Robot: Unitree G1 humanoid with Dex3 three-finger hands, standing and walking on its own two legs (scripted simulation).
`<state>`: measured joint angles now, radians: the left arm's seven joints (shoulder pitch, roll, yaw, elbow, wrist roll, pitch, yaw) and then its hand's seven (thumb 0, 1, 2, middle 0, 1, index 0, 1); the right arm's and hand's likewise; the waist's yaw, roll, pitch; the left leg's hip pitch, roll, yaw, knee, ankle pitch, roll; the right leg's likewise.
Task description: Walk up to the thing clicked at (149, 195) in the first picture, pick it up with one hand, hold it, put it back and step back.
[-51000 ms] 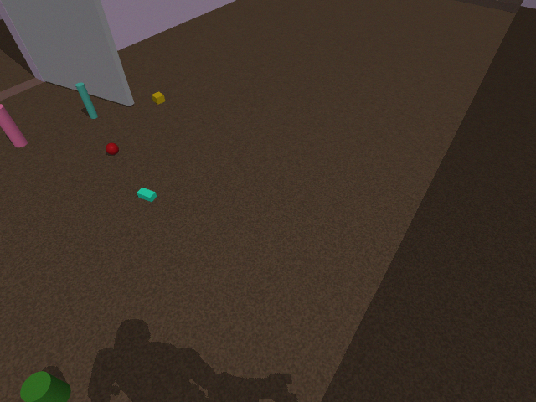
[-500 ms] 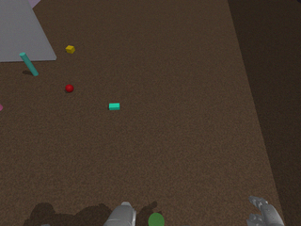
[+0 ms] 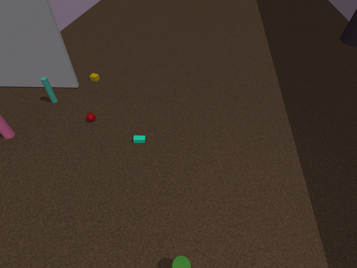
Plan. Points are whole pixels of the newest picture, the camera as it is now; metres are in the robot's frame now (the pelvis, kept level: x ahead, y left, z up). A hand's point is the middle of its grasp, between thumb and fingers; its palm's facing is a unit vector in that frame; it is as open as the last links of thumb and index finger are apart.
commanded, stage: step back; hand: left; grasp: from above
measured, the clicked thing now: (139, 139) +1.11 +0.25 -0.75
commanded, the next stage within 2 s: stand in 0.64 s
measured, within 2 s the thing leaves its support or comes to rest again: neither
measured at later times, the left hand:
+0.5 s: hand out of the picture +0.13 +0.27 -0.15, palm faces +0.01 -0.94 -0.34, open 7.4 cm
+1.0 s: hand out of the picture +0.13 +0.26 -0.14, palm faces -0.03 -0.94 -0.33, open 7.4 cm
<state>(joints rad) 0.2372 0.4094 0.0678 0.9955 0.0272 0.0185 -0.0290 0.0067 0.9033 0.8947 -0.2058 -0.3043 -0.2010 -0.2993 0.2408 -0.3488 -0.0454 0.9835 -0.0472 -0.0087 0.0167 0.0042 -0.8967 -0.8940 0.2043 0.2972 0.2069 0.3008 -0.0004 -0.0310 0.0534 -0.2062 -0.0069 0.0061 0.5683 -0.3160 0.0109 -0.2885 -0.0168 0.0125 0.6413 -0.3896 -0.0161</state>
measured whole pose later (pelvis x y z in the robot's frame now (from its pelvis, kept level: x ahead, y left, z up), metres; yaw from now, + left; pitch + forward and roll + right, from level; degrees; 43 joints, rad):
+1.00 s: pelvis +0.04 +0.01 +0.02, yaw +0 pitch -2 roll +0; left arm 0.07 0.34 0.00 1.13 0.01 -0.01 0.00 0.00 0.90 0.89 -0.21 -0.30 -0.20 -0.30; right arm 0.06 -0.34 -0.02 1.15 -0.01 -0.02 0.01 0.00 -0.90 -0.89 0.20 0.30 0.20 0.30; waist 0.00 -0.01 0.07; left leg -0.10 0.00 0.01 0.31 -0.17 0.00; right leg -0.09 -0.02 0.01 0.32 -0.19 0.02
